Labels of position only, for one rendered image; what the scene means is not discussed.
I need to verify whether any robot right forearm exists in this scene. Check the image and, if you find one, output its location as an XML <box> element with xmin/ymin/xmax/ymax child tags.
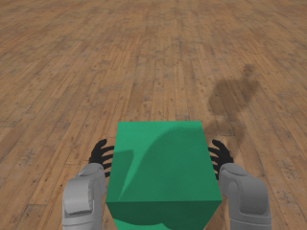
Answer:
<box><xmin>219</xmin><ymin>163</ymin><xmax>272</xmax><ymax>230</ymax></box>

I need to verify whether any robot left forearm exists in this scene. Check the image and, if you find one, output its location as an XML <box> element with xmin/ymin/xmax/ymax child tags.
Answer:
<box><xmin>61</xmin><ymin>163</ymin><xmax>106</xmax><ymax>230</ymax></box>

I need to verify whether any left robot hand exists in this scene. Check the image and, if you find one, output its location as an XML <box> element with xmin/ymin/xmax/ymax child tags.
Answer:
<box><xmin>88</xmin><ymin>139</ymin><xmax>115</xmax><ymax>177</ymax></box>

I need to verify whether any carton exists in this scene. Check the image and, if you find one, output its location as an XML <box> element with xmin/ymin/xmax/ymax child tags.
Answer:
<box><xmin>106</xmin><ymin>121</ymin><xmax>223</xmax><ymax>230</ymax></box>

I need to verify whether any right robot hand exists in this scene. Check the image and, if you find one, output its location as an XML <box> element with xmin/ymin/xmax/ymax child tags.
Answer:
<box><xmin>208</xmin><ymin>139</ymin><xmax>234</xmax><ymax>180</ymax></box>

